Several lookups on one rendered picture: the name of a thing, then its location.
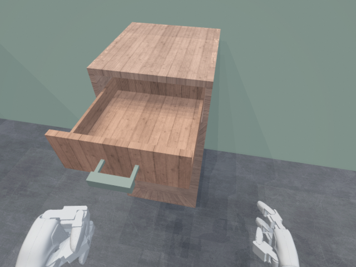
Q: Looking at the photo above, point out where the cabinet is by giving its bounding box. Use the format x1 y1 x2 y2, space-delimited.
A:
87 22 221 208

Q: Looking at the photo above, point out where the left robot hand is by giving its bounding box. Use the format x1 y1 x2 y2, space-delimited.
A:
15 206 95 267

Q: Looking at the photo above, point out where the handle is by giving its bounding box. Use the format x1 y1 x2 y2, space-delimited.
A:
86 159 139 194

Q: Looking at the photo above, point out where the drawer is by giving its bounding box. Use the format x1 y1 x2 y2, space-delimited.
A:
45 77 206 189

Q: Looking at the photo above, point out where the right robot hand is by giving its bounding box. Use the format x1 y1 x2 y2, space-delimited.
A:
253 201 299 267

